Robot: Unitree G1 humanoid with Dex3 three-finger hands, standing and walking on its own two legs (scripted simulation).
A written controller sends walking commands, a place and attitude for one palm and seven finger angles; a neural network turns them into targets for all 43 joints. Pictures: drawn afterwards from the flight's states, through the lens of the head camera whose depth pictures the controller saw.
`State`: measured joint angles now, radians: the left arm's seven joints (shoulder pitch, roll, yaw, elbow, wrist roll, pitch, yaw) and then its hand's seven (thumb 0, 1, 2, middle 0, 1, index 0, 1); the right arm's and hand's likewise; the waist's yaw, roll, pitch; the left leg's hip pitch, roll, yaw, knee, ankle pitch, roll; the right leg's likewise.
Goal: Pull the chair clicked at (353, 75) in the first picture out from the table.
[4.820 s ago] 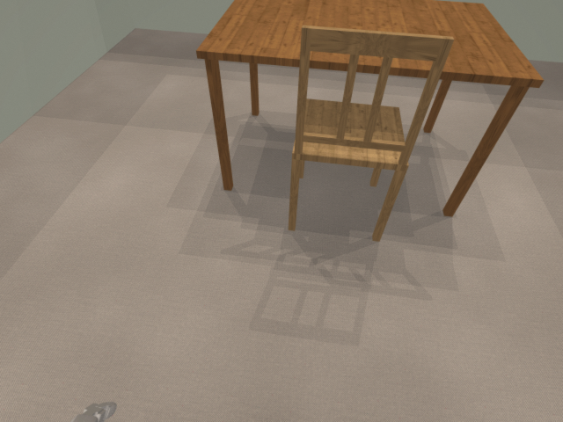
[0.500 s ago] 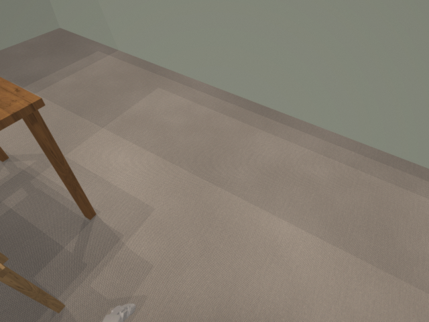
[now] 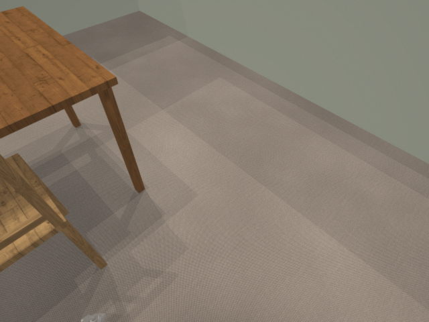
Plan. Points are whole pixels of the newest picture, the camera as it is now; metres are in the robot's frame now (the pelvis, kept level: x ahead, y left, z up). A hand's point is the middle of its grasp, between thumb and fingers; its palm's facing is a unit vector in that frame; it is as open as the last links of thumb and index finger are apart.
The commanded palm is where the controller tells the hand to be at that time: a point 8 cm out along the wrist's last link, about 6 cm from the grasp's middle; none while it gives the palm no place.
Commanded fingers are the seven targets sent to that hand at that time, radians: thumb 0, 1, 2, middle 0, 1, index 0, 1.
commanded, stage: turn to face it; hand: left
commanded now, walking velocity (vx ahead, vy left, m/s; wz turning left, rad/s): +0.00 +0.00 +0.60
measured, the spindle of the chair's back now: out of the picture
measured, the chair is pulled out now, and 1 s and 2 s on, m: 0.00 0.00 0.00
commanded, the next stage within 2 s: take the last steps up to it in 1.18 s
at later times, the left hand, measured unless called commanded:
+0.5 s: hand out of the picture -0.05 +0.19 -0.17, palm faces +0.36 -0.90 -0.25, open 7.4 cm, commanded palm none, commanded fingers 0.00 0.90 0.90 -0.20 -0.30 -0.20 -0.30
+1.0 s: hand out of the picture +0.00 +0.23 -0.15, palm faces +0.55 -0.79 -0.28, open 7.4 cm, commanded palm none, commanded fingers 0.00 0.90 0.90 -0.20 -0.30 -0.20 -0.30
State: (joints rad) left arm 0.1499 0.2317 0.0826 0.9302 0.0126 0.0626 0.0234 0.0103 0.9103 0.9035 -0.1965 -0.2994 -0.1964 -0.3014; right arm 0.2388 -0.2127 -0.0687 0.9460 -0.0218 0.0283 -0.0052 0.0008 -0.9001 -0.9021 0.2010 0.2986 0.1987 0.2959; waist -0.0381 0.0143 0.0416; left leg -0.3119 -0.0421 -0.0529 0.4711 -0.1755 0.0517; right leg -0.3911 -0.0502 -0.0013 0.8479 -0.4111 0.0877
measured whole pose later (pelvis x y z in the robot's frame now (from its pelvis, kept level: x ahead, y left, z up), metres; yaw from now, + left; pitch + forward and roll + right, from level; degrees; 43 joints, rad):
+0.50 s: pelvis -0.02 -0.02 -0.01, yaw +21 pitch +0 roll +1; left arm 0.26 0.21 0.04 0.90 0.03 0.03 0.02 0.01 0.90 0.90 -0.20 -0.30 -0.20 -0.30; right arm 0.14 -0.26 -0.08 0.91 -0.01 0.07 0.03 0.00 -0.91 -0.90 0.19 0.30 0.19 0.29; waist 0.01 -0.02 0.10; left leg -0.35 0.04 0.08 0.75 -0.41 -0.06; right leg -0.21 -0.18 -0.26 0.58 -0.35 0.04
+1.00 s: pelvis +0.00 -0.01 -0.01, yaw +35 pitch +0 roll +1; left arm 0.12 0.22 0.04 0.85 0.01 0.03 0.02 0.01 0.91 0.90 -0.20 -0.30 -0.20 -0.30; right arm 0.23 -0.23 -0.06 0.92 -0.02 0.04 0.00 0.00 -0.90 -0.90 0.20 0.30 0.20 0.30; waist -0.04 0.03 0.07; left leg -0.27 -0.07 -0.10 0.55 -0.28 0.01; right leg -0.30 -0.03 -0.03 0.63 -0.32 0.07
